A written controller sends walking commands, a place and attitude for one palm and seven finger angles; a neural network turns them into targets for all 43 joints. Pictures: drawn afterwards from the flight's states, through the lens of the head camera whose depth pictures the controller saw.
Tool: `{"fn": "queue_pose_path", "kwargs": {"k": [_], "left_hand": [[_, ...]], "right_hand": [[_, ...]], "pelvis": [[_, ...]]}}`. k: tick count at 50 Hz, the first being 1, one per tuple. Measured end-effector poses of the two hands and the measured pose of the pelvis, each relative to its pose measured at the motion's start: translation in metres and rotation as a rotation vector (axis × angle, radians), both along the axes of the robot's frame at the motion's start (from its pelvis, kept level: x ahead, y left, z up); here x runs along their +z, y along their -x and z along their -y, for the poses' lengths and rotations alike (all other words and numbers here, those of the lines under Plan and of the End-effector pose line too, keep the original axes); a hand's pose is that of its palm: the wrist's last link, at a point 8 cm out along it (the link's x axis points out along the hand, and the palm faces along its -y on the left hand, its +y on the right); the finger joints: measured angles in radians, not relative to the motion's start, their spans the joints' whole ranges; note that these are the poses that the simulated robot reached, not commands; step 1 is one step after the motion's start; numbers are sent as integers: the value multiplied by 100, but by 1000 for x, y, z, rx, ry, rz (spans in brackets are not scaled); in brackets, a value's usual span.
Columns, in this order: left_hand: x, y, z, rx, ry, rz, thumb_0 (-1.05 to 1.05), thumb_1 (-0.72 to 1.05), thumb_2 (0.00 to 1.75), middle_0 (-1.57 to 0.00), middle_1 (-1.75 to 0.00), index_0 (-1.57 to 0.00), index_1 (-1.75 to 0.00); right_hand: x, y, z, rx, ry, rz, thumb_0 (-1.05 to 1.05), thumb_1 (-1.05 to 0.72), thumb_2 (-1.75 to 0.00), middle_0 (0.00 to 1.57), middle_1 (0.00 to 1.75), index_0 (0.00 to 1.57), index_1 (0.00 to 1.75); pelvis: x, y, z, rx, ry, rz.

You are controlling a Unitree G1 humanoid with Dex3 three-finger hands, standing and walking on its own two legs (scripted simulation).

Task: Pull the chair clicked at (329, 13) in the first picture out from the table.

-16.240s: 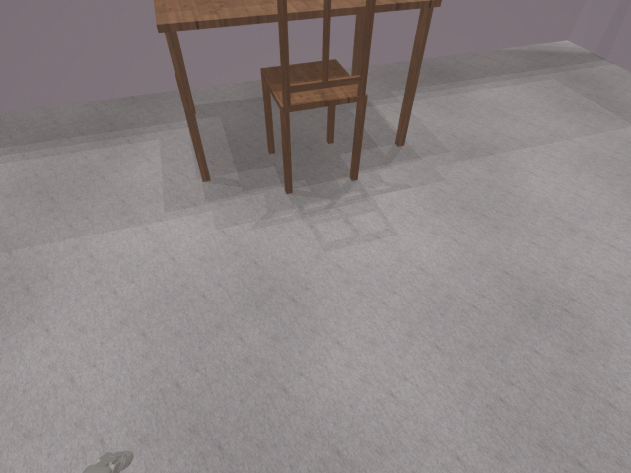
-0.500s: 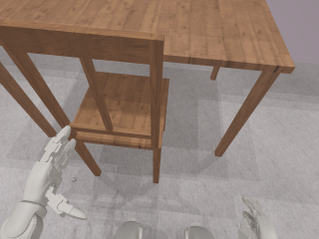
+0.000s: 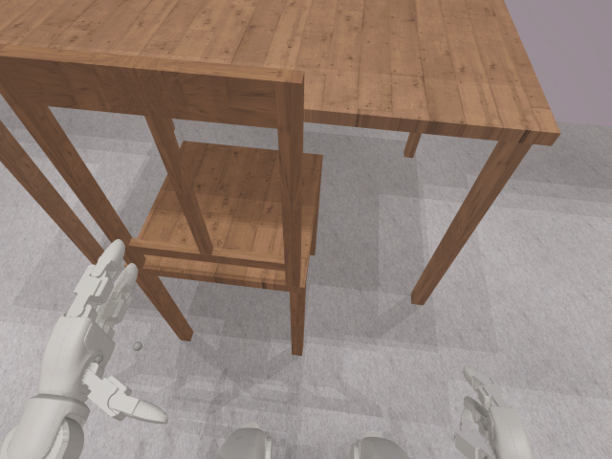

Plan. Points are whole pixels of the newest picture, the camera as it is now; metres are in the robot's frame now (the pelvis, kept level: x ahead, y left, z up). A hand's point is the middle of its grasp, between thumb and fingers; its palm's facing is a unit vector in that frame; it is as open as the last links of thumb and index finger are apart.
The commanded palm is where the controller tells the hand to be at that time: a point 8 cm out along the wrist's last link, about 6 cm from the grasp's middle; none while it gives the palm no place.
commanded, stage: aim the fingers beside a spindle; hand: left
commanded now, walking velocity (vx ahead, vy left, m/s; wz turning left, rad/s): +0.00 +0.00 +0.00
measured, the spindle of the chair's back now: (186, 196) +0.49 +0.21 +0.02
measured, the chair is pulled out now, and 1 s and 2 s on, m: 0.00 0.00 0.00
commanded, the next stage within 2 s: none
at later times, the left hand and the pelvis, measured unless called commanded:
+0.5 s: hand (162, 331) +0.27 +0.19 +0.02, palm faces -0.11 -0.99 -0.04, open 16.9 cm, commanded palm +0.26 +0.26 +0.03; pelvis -0.01 +0.01 -0.01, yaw -1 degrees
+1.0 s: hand (172, 297) +0.32 +0.19 +0.01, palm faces -0.08 -0.99 -0.06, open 16.9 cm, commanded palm +0.30 +0.25 +0.01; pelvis -0.01 +0.01 -0.02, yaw -1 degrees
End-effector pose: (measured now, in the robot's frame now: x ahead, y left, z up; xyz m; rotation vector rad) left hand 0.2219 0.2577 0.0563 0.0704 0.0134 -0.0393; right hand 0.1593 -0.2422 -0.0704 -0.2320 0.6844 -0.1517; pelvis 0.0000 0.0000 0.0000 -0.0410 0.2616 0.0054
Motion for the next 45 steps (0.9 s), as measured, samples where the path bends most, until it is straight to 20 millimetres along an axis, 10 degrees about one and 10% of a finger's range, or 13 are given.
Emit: {"fn": "queue_pose_path", "kwargs": {"k": [45], "left_hand": [[-48,-69,15,-75,28,-46,-1,-50,30,-6,-8,-6,-8]], "right_hand": [[-33,30,-1,-22,31,-152,1,-90,-90,20,30,20,30]], "pelvis": [[-20,7,-12,-20,1,-83]]}}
